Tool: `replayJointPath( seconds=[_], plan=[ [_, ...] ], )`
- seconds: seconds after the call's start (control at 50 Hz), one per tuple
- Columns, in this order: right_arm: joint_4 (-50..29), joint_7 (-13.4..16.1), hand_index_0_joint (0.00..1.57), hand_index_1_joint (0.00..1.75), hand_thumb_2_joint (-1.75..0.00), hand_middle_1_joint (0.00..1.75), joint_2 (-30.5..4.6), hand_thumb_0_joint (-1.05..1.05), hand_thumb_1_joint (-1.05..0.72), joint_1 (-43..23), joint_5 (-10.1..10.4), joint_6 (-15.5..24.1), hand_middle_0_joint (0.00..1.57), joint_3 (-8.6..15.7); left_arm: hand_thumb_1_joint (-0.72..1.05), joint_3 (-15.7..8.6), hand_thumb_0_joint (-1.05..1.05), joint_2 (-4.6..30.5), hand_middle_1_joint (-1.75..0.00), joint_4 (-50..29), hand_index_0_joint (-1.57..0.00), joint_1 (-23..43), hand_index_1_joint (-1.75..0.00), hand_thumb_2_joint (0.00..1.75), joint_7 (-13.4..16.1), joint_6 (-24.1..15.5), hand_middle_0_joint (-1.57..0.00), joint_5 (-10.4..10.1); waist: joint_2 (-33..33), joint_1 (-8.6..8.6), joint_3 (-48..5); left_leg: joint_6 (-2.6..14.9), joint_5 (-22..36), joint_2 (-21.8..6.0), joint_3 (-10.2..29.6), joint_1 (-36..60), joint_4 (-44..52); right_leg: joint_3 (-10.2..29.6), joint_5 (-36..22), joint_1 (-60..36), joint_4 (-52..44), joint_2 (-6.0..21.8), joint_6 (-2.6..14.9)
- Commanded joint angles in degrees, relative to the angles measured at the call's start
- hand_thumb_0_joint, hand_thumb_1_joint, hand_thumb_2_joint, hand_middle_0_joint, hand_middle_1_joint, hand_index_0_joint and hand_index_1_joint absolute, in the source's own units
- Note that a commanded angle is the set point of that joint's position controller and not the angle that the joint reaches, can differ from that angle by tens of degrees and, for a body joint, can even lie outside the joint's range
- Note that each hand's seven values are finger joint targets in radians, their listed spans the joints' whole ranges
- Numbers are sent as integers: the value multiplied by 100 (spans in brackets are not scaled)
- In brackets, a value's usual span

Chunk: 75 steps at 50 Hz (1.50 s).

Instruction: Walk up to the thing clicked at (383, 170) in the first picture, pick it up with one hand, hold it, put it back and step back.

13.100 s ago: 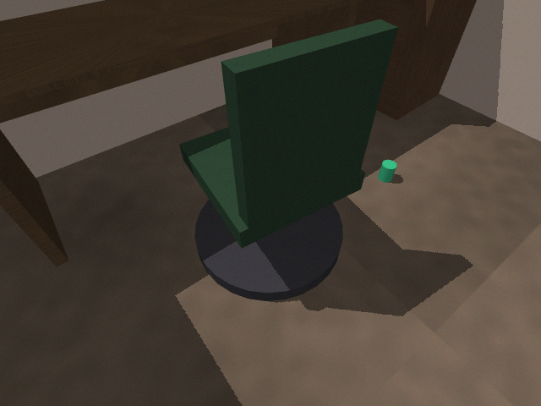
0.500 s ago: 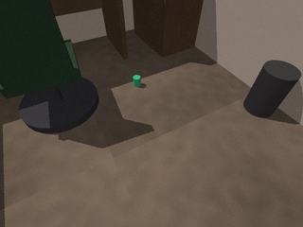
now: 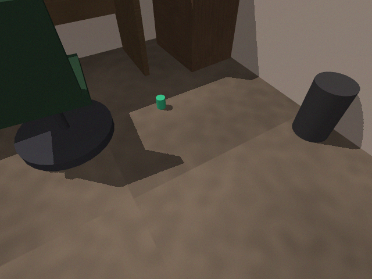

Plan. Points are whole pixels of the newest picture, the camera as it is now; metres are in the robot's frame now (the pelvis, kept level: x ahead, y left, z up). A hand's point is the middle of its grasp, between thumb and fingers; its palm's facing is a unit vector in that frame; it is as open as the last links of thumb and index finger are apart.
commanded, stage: stand
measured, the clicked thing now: (160, 102) +1.52 +0.24 -0.73
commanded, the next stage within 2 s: walk up in 1.82 s
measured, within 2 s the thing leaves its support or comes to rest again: neither
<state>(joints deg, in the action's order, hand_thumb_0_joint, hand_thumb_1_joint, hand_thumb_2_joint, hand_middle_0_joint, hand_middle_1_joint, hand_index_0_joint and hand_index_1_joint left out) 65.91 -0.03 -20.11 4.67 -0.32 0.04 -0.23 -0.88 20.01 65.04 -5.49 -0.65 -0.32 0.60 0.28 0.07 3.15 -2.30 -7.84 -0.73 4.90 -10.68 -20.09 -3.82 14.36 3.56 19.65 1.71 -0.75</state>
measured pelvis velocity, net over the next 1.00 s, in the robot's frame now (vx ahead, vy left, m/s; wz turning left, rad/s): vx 0.00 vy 0.00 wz -0.02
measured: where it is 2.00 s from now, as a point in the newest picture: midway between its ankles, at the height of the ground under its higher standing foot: outside the picture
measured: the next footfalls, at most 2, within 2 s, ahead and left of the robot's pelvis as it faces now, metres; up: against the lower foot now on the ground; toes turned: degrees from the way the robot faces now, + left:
none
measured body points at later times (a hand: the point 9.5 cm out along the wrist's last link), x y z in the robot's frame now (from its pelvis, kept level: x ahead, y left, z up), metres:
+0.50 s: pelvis +0.01 +0.00 +0.00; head +0.02 +0.00 +0.45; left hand +0.08 +0.30 -0.13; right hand +0.09 -0.30 -0.13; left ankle +0.04 +0.14 -0.75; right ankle -0.04 -0.12 -0.75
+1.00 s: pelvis +0.00 +0.00 +0.00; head +0.00 +0.01 +0.45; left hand +0.07 +0.31 -0.13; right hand +0.07 -0.30 -0.13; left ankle +0.04 +0.14 -0.75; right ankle -0.04 -0.12 -0.75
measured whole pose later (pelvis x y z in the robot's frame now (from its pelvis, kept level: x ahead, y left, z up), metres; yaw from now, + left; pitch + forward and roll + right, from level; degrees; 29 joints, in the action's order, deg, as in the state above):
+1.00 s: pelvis +0.00 +0.00 +0.00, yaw -1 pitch -2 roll +0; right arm 65.2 0.0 -20.0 5.6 -0.3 0.1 -0.7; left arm -0.7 20.2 64.5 -7.3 -0.7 -0.2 0.8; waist -0.1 0.1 2.8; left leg -2.0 -7.7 -0.9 3.9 -9.4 -19.4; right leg -2.8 13.5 2.4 18.4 1.6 -1.0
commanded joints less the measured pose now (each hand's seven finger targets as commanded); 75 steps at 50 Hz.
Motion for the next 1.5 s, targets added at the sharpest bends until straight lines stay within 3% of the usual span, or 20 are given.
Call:
replayJointPath(
  seconds=[0.0,0.14,0.26,0.44,0.54,0.62,0.78,0.86,0.94,0.96,1.16,1.2,1.36,1.42,1.48],
  plan=[
    [-310,66,20,30,-90,30,-1172,0,-90,-241,1,161,20,166,90,-246,0,1266,-30,-280,-20,140,-30,90,101,-82,-20,-30,-31,52,-564,267,1245,-556,337,252,113,480,-798,32,-402,635,133],
    [-325,68,20,30,-90,30,-1171,0,-90,-297,0,157,20,157,90,-245,0,1259,-30,-311,-20,117,-30,90,115,-93,-20,-29,-65,60,-629,268,1501,-566,267,436,27,476,-1288,49,-412,642,98],
    [-326,74,20,30,-90,30,-1196,0,-90,-290,11,135,20,153,90,-234,0,1224,-30,-319,-20,159,-30,90,109,-86,-20,-16,20,25,-494,270,1093,-578,284,376,132,515,-845,124,-495,625,123],
    [-347,85,20,30,-90,30,-1186,0,-90,-264,11,162,20,149,90,-247,0,1251,-30,-331,-20,69,-30,90,118,-90,-20,-37,35,67,-625,274,1608,-591,253,456,66,477,-1342,-45,-396,640,124],
    [-353,81,20,30,-90,30,-1187,0,-90,-201,13,133,20,154,90,-238,0,1258,-30,-347,-20,146,-30,90,114,-91,-20,-10,-71,1,-509,276,1144,-577,255,368,152,506,-888,51,-506,633,133],
    [-368,77,20,30,-90,30,-1179,0,-90,-223,13,156,20,143,90,-240,0,1254,-30,-328,-20,-12,-30,90,116,-100,-20,-28,-25,65,-582,296,1482,-592,249,506,87,493,-1229,-10,-450,637,122],
    [-394,84,20,30,-90,30,-1171,0,-90,-204,5,152,20,135,90,-229,0,1250,-30,-348,-20,-29,-30,90,124,-89,-20,-21,-47,52,-546,297,1566,-594,216,524,47,467,-1374,54,-423,632,111],
    [-355,76,20,30,-90,30,-1220,0,-90,-159,7,134,20,140,90,-210,0,1223,-30,-356,-20,14,-30,90,105,-86,-20,-11,63,14,-321,287,794,-570,256,299,253,516,-586,159,-549,604,118],
    [-332,65,20,30,-90,30,-1228,0,-90,-110,-4,136,20,159,90,-224,0,1260,-30,-356,-20,21,-30,90,95,-76,-20,4,28,-1,-251,284,465,-564,307,223,362,530,-289,211,-566,588,140],
    [-348,65,20,30,-90,30,-1245,0,-90,-184,-10,143,20,172,90,-218,0,1229,-30,-354,-20,-54,-30,90,92,-78,-20,13,62,56,-300,310,529,-580,305,310,289,524,-334,231,-568,603,147],
    [-340,57,20,30,-90,30,-1199,0,-90,-81,-10,148,20,177,90,-208,0,1261,-30,-383,-20,-56,-30,90,90,-94,-20,8,30,11,-361,298,606,-565,292,276,293,545,-428,194,-523,612,150],
    [-338,56,20,30,-90,30,-1211,0,-90,-136,-6,156,20,183,90,-196,0,1243,-30,-371,-20,-82,-30,90,96,-97,-20,-7,37,35,-399,305,833,-576,298,375,220,566,-560,208,-523,629,154],
    [-333,59,20,30,-90,30,-1212,0,-90,-55,-6,136,20,179,90,-188,0,1254,-30,-369,-20,-125,-30,90,107,-93,-20,6,12,11,-356,295,666,-553,292,302,256,552,-478,239,-526,613,141],
    [-339,50,20,30,-90,30,-1197,0,-90,-56,-3,150,20,169,90,-176,0,1249,-30,-384,-20,-147,-30,90,110,-114,-20,-11,-64,21,-399,301,1094,-586,273,416,161,555,-835,219,-491,630,130],
    [-342,58,20,30,-90,30,-1191,0,-90,-17,-4,139,20,165,90,-182,0,1275,-30,-400,-20,-106,-30,90,114,-107,-20,-11,-15,2,-389,291,916,-573,256,317,195,552,-648,176,-505,629,128]
  ],
)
